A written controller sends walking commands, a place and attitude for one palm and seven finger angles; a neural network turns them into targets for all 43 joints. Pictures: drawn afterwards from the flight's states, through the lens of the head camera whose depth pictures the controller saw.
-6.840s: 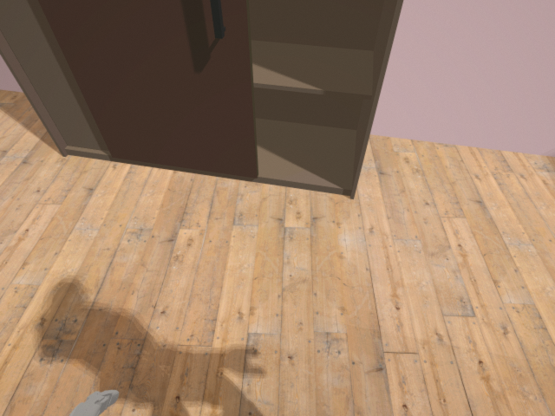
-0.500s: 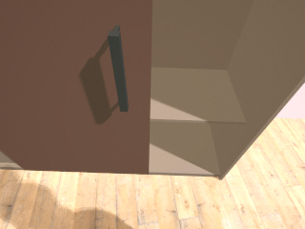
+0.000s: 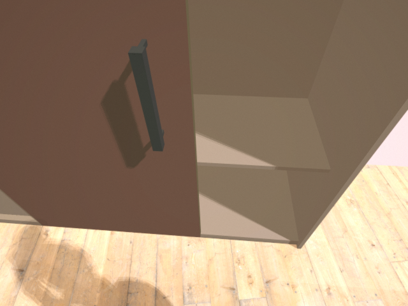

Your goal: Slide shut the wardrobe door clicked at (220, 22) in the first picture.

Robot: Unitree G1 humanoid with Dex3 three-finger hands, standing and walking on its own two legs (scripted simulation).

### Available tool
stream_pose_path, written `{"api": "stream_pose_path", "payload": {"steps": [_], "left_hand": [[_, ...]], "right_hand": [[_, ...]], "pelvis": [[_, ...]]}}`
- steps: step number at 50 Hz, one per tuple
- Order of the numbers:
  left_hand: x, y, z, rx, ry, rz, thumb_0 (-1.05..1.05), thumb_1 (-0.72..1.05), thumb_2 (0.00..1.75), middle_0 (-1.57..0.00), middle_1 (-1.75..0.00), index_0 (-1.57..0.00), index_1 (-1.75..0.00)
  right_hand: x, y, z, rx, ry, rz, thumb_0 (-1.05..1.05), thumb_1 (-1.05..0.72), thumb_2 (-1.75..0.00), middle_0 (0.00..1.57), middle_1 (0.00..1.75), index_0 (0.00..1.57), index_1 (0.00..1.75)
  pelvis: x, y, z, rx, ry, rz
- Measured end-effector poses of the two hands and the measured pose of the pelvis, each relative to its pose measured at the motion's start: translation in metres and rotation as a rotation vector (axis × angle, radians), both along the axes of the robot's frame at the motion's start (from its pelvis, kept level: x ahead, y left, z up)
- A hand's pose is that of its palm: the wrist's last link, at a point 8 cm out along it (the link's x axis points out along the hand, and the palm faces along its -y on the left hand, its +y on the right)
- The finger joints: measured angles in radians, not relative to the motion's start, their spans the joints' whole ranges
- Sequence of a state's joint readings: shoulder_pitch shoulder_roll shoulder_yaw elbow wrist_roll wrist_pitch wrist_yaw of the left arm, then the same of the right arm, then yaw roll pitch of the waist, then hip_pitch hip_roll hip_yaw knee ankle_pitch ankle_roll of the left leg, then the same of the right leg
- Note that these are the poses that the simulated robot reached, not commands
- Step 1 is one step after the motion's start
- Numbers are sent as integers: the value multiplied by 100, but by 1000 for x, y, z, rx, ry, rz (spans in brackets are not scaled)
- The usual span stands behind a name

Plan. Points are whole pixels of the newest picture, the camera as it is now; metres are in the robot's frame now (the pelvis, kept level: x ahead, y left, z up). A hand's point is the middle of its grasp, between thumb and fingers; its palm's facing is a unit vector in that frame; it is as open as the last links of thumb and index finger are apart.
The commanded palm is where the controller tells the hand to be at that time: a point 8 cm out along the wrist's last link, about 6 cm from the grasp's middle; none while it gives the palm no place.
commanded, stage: come to a stop and stand still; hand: left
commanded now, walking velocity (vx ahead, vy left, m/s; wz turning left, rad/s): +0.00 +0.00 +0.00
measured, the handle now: (152, 101) +0.52 +0.15 +0.13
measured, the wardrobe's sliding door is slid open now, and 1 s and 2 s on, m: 0.48 0.48 0.48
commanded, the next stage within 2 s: look again from close up in 1.26 s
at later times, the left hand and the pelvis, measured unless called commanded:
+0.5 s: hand out of the picture +0.00 +0.24 -0.18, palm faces -0.03 -0.98 -0.21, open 7.4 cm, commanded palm none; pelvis -0.01 +0.05 -0.01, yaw -3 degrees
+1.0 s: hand out of the picture +0.01 +0.17 -0.18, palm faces -0.01 -0.99 -0.16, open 7.3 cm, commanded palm none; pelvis +0.02 +0.01 +0.00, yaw -2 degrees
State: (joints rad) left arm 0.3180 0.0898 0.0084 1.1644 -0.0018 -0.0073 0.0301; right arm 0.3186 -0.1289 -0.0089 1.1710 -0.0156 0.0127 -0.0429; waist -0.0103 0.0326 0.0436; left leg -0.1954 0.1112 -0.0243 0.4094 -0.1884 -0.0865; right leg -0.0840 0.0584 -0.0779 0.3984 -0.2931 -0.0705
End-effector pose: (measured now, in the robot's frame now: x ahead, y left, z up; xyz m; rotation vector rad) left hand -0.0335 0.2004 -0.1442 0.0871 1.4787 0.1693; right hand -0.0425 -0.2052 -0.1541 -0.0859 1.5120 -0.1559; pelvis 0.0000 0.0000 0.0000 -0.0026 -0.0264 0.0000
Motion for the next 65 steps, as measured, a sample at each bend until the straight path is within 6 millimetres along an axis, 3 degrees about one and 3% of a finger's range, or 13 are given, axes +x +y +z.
{"api": "stream_pose_path", "payload": {"steps": [7, 14, 20, 26, 33, 39, 42, 48, 65], "left_hand": [[-6, 2, 1, 0, 1, -7, 0, 91, 90, -20, -30, -20, -30], [3, 41, -10, 15, -40, -38, 0, 90, 90, -20, -30, -20, -30], [23, 71, -11, 36, -110, -54, 0, 91, 90, -20, -30, -20, -30], [27, 84, -6, 55, -83, -115, 0, 91, 90, -20, -30, -19, -30], [29, 71, 1, 82, -87, -108, 0, 91, 90, -19, -30, -19, -30], [33, 42, -5, 30, -74, -91, 0, 91, 90, -19, -30, -19, -30], [38, 27, -8, -2, -69, -90, 1, 91, 90, -20, -30, -19, -30], [39, 17, -7, -9, -44, -81, 2, 92, 90, -20, -30, -20, -30], [48, 23, 1, 42, -73, -67, 0, 91, 90, -20, -30, -20, -30]], "right_hand": [[36, -1, 4, -28, -78, 18, 0, -91, -89, 20, 30, 20, 30], [72, 13, 5, -72, -248, 27, 1, -93, -89, 20, 30, 20, 30], [76, 27, 10, -83, -277, 51, 0, -95, -89, 20, 30, 20, 30], [55, 27, 9, -73, -243, 23, 0, -94, -89, 20, 30, 20, 30], [21, 13, -4, -39, -125, -3, 0, -92, -89, 20, 30, 20, 30], [14, 15, 0, -20, -70, -9, 0, -91, -89, 20, 30, 20, 30], [17, 18, 2, -9, -61, -8, 0, -91, -89, 20, 30, 20, 30], [30, 20, 2, 5, -57, 2, 0, -92, -89, 20, 30, 20, 30], [64, -6, 3, -31, -124, 30, 1, -93, -89, 20, 30, 20, 30]], "pelvis": [[3, 10, 0, -3, 20, -20], [1, 37, -9, -14, 14, -17], [-2, 51, -9, -3, 11, -29], [-9, 49, -8, 18, 41, -59], [-6, 33, -10, 15, 41, -51], [9, 23, -7, 9, 38, -33], [14, 19, -5, 13, 37, -35], [21, 13, -4, 15, 36, -36], [28, 6, -1, 21, 21, -30]]}}
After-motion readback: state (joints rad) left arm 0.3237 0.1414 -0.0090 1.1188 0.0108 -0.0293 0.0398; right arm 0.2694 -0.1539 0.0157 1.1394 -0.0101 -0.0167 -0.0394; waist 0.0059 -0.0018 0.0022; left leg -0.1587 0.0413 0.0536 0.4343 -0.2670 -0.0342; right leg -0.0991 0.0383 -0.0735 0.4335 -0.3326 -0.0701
